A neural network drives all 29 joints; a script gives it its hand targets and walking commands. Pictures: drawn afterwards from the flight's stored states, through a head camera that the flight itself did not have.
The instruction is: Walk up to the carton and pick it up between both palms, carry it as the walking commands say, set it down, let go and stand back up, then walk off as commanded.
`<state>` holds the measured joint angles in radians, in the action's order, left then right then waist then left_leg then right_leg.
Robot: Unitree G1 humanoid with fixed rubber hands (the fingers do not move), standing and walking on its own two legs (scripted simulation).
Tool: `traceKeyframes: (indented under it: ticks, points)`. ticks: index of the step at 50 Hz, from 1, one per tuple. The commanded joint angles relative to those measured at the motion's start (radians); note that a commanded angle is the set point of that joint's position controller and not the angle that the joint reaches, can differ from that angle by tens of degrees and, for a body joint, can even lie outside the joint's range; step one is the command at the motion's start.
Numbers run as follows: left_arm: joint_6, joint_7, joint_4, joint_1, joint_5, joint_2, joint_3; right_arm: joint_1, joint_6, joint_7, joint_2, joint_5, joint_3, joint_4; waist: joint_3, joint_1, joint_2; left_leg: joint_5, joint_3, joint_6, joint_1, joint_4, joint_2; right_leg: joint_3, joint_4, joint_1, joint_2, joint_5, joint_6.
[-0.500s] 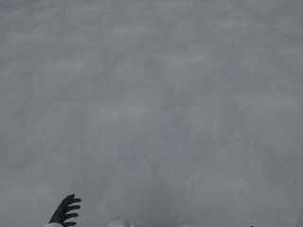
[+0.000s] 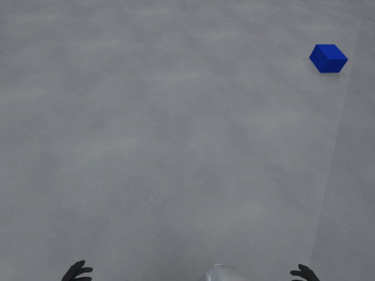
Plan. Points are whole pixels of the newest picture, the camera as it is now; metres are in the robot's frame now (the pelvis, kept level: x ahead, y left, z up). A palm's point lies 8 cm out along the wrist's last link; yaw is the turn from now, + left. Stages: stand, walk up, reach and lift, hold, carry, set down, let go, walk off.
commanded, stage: walk up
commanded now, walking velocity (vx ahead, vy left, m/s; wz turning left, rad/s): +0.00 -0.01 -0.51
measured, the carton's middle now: (327, 58) +2.07 -1.35 -0.70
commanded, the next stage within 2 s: none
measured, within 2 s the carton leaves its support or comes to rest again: neither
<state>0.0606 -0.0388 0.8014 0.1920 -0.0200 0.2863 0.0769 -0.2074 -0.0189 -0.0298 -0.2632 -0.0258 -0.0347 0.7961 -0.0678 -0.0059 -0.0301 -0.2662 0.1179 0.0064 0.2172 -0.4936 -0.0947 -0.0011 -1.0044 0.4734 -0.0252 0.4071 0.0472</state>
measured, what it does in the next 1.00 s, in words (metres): walks ahead, turning right: right foot, then left foot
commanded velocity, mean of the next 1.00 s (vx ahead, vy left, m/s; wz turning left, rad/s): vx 0.51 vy -0.03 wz -0.41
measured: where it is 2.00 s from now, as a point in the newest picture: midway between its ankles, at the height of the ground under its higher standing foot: (252, 177)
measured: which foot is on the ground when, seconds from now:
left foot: down 0.00-0.24, up 0.26-0.66, down 0.68-1.00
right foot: up 0.00-0.24, down 0.26-0.68, up 0.70-1.00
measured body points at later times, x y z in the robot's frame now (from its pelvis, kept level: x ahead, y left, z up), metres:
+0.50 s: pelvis +0.11 -0.11 +0.00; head +0.13 -0.13 +0.45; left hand +0.14 +0.16 -0.12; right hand +0.21 -0.38 -0.12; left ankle +0.24 +0.03 -0.67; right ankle -0.02 -0.17 -0.74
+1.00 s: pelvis +0.37 -0.16 +0.00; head +0.40 -0.17 +0.45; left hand +0.62 -0.02 -0.12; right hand +0.22 -0.38 -0.13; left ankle +0.39 -0.06 -0.74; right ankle +0.39 -0.35 -0.69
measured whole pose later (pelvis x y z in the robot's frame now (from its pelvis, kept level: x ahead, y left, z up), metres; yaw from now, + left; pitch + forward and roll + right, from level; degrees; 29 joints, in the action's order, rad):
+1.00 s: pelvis +0.37 -0.16 +0.00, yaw -27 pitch -2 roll +0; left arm -0.01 -0.06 0.85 0.09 -0.03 0.26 0.06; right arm -0.42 0.09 0.01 -0.23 -0.02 -0.06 0.96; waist -0.09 0.05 -0.03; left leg -0.25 0.24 -0.01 0.10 -0.38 -0.07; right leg 0.03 -0.83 0.54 0.10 0.16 0.01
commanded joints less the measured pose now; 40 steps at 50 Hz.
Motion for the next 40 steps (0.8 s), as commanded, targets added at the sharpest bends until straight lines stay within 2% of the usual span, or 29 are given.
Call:
traceKeyframes:
  ticks: [1, 2, 3, 4, 6, 8, 9, 11, 12, 13, 14, 15, 16, 17, 18, 19, 21, 25, 29, 31, 33, 34, 35, 36, 37, 38, 39, 40]
  points:
    - [-0.005, -0.014, -0.077, -0.07, 0.011, 0.061, -0.001, -0.005, 0.017, 0.004, -0.17, -0.014, -0.062, -0.039, 0.026, 0.026, 0.253, 0.208, -0.098, -0.106, -0.053, 0.179, -0.201, 0.029, 0.103, -0.006, 0.031, 0.013, 0.01]
    - [-0.003, -0.023, -0.083, -0.095, 0.015, 0.065, -0.014, -0.052, 0.019, 0.008, -0.193, -0.022, -0.074, -0.023, 0.059, 0.038, 0.248, 0.003, -0.124, -0.124, -0.09, 0.224, -0.224, 0.032, 0.129, -0.004, 0.039, 0.002, 0.001]
    - [0.007, -0.062, -0.135, -0.217, 0.009, 0.095, -0.005, -0.135, 0.02, 0.0, -0.255, -0.017, -0.1, 0.008, 0.057, 0.08, 0.205, -0.355, -0.281, -0.137, -0.172, 0.352, -0.329, 0.041, 0.09, 0.16, 0.055, 0.024, 0.004]
    - [0.006, -0.071, -0.155, -0.258, 0.008, 0.097, -0.002, -0.123, 0.026, 0.002, -0.265, -0.011, -0.107, 0.003, -0.004, 0.083, 0.214, -0.405, -0.305, -0.125, -0.183, 0.375, -0.364, -0.001, 0.113, 0.235, 0.091, 0.019, 0.002]
    - [-0.017, -0.07, -0.119, -0.194, 0.01, 0.077, -0.012, -0.093, 0.041, 0.013, -0.236, -0.019, -0.097, 0.016, 0.009, 0.056, 0.206, -0.325, -0.203, -0.09, -0.148, 0.365, -0.329, -0.002, 0.214, 0.098, 0.095, 0.013, -0.013]
    - [-0.038, -0.062, -0.071, -0.1, 0.018, 0.066, -0.022, -0.051, 0.05, 0.029, -0.229, -0.031, -0.089, 0.022, 0.049, 0.019, 0.224, -0.277, -0.079, -0.059, -0.058, 0.333, -0.272, 0.069, 0.302, -0.127, 0.058, 0.038, -0.03]
    - [-0.042, -0.06, -0.056, -0.075, 0.021, 0.068, -0.025, -0.032, 0.048, 0.037, -0.239, -0.034, -0.092, 0.023, 0.051, 0.004, 0.22, -0.276, -0.044, -0.052, -0.021, 0.311, -0.262, 0.103, 0.344, -0.199, 0.046, 0.041, -0.035]
    - [-0.052, -0.044, -0.011, 0.01, 0.014, 0.086, -0.017, -0.001, 0.04, 0.046, -0.235, -0.024, -0.091, 0.019, 0.061, -0.048, 0.145, -0.284, 0.03, -0.024, 0.063, 0.196, -0.222, 0.154, 0.499, -0.37, 0.027, -0.059, -0.061]
    - [-0.061, -0.031, 0.036, 0.117, 0.007, 0.122, 0.0, -0.01, 0.038, 0.051, -0.21, -0.024, -0.083, 0.016, 0.108, -0.088, 0.023, -0.26, 0.079, -0.006, 0.128, -0.008, -0.163, 0.139, 0.543, -0.511, 0.016, -0.048, -0.084]
    - [-0.075, -0.017, 0.08, 0.274, -0.003, 0.187, 0.027, 0.029, 0.038, 0.056, -0.165, -0.028, -0.068, -0.019, 0.123, -0.166, -0.198, -0.334, 0.097, 0.006, 0.314, -0.375, -0.088, -0.073, 0.613, -0.649, 0.137, -0.003, -0.12]
    - [-0.076, 0.005, 0.083, 0.324, 0.005, 0.296, 0.051, 0.144, 0.048, 0.063, -0.096, -0.022, -0.034, -0.124, 0.043, -0.214, -0.405, -0.409, 0.039, 0.044, 0.648, -0.628, 0.026, -0.596, 0.829, -0.646, 0.373, 0.217, -0.209]
    - [-0.078, 0.019, 0.074, 0.285, 0.008, 0.286, 0.041, 0.182, 0.05, 0.059, -0.105, -0.03, -0.034, -0.133, -0.007, -0.173, -0.217, -0.311, -0.081, 0.041, 0.715, -0.711, -0.053, -0.677, 0.883, -0.591, 0.444, 0.27, -0.29]
    - [-0.084, 0.023, 0.047, 0.219, 0.01, 0.252, 0.036, 0.165, 0.059, 0.065, -0.117, -0.028, -0.035, -0.128, -0.061, -0.138, -0.121, -0.182, -0.124, 0.04, 0.696, -0.693, -0.084, -0.594, 0.88, -0.539, 0.414, 0.23, -0.282]
    - [-0.095, 0.024, 0.046, 0.172, 0.014, 0.205, 0.025, 0.127, 0.066, 0.07, -0.121, -0.021, -0.043, -0.109, -0.096, -0.101, -0.073, -0.07, -0.127, 0.043, 0.637, -0.643, -0.101, -0.463, 0.87, -0.492, 0.353, 0.086, -0.25]
    - [-0.106, 0.026, 0.045, 0.139, 0.016, 0.167, 0.016, 0.086, 0.066, 0.077, -0.115, -0.016, -0.046, -0.088, -0.088, -0.071, -0.067, 0.0, -0.114, 0.048, 0.563, -0.605, -0.096, -0.357, 0.842, -0.461, 0.292, -0.086, -0.222]
    - [-0.117, 0.026, 0.05, 0.137, 0.017, 0.144, 0.007, 0.042, 0.061, 0.082, -0.106, -0.016, -0.05, -0.065, -0.054, -0.052, -0.074, 0.034, -0.089, 0.054, 0.505, -0.595, -0.074, -0.292, 0.816, -0.445, 0.255, -0.278, -0.203]
    - [-0.13, 0.027, 0.062, 0.187, 0.019, 0.129, 0.001, 0.04, 0.049, 0.083, -0.083, -0.014, -0.047, -0.071, -0.021, -0.048, -0.079, 0.065, -0.063, 0.066, 0.471, -0.548, -0.051, -0.246, 0.789, -0.446, 0.241, -0.463, -0.195]
    - [-0.137, 0.036, 0.09, 0.285, 0.01, 0.118, -0.002, 0.2, 0.045, 0.085, -0.044, -0.003, -0.025, -0.125, -0.056, -0.081, -0.085, 0.155, -0.03, 0.071, 0.477, -0.344, -0.022, -0.22, 0.814, -0.455, 0.224, -0.554, -0.195]
    - [-0.136, 0.046, 0.118, 0.339, 0.005, 0.13, 0.0, 0.304, 0.052, 0.086, -0.02, 0.003, -0.01, -0.151, -0.051, -0.092, -0.112, 0.167, 0.018, 0.054, 0.409, -0.179, 0.016, -0.204, 0.815, -0.472, 0.229, -0.628, -0.189]
    - [-0.135, 0.053, 0.127, 0.333, 0.009, 0.127, -0.002, 0.259, 0.059, 0.078, -0.019, 0.005, -0.012, -0.13, -0.015, -0.062, -0.116, 0.142, 0.025, 0.035, 0.284, -0.106, 0.038, -0.181, 0.753, -0.465, 0.218, -0.737, -0.165]
    - [-0.136, 0.056, 0.131, 0.323, 0.017, 0.131, -0.004, 0.075, 0.071, 0.064, -0.052, 0.009, -0.031, -0.062, 0.105, 0.002, -0.088, 0.13, 0.07, 0.015, -0.005, -0.032, 0.063, -0.139, 0.523, -0.426, 0.18, -0.903, -0.144]
    - [-0.142, 0.056, 0.124, 0.322, 0.015, 0.12, -0.01, -0.08, 0.083, 0.05, -0.102, 0.004, -0.053, -0.012, 0.198, 0.06, -0.036, 0.133, 0.024, -0.017, -0.276, -0.028, 0.045, -0.151, 0.305, -0.281, 0.139, -0.873, -0.128]
    - [-0.151, 0.054, 0.104, 0.304, 0.015, 0.069, -0.022, -0.228, 0.089, 0.034, -0.176, -0.016, -0.08, 0.024, 0.266, 0.122, 0.109, 0.01, -0.192, -0.055, -0.495, 0.013, -0.134, -0.146, 0.042, -0.028, 0.064, -0.517, -0.114]
    - [-0.156, 0.058, 0.088, 0.343, 0.021, 0.009, -0.027, -0.267, 0.09, 0.031, -0.253, -0.009, -0.089, 0.021, 0.343, 0.109, 0.347, -0.04, -0.62, -0.162, -0.566, 0.212, -0.417, -0.085, -0.217, 0.164, -0.041, 0.085, -0.101]
    - [-0.151, 0.06, 0.099, 0.279, 0.017, 0.043, -0.008, -0.22, 0.084, 0.033, -0.215, -0.006, -0.07, 0.015, 0.322, 0.083, 0.205, -0.134, -0.589, -0.175, -0.441, 0.244, -0.396, -0.13, -0.327, 0.154, 0.057, 0.079, -0.113]
    - [-0.145, 0.049, 0.094, 0.229, 0.01, 0.033, -0.007, -0.148, 0.089, 0.032, -0.156, -0.007, -0.05, 0.012, 0.237, 0.054, 0.129, -0.113, -0.495, -0.167, -0.326, 0.258, -0.358, -0.123, -0.335, 0.159, 0.089, 0.011, -0.116]
    - [-0.136, 0.039, 0.098, 0.214, 0.005, 0.013, -0.004, -0.106, 0.1, 0.032, -0.1, -0.009, -0.037, 0.018, 0.167, 0.026, 0.04, -0.017, -0.398, -0.149, -0.222, 0.255, -0.332, -0.123, -0.31, 0.135, 0.123, -0.05, -0.107]
    - [-0.125, 0.031, 0.102, 0.208, 0.004, 0.003, 0.003, -0.1, 0.114, 0.029, -0.072, -0.004, -0.034, 0.032, 0.117, 0.013, 0.025, 0.133, -0.343, -0.139, -0.14, 0.248, -0.322, -0.115, -0.284, 0.103, 0.14, -0.07, -0.091]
